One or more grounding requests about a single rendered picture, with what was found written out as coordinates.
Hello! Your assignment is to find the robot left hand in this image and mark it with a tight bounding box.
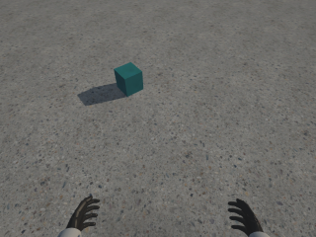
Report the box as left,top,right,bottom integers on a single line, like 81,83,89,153
66,196,100,231

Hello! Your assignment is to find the left robot forearm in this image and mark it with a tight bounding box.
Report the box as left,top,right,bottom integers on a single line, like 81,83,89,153
57,227,82,237

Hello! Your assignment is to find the carton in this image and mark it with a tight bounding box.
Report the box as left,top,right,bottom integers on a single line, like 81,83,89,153
114,62,144,97

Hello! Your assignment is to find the robot right hand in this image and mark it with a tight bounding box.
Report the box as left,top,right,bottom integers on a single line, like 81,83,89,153
227,198,264,237

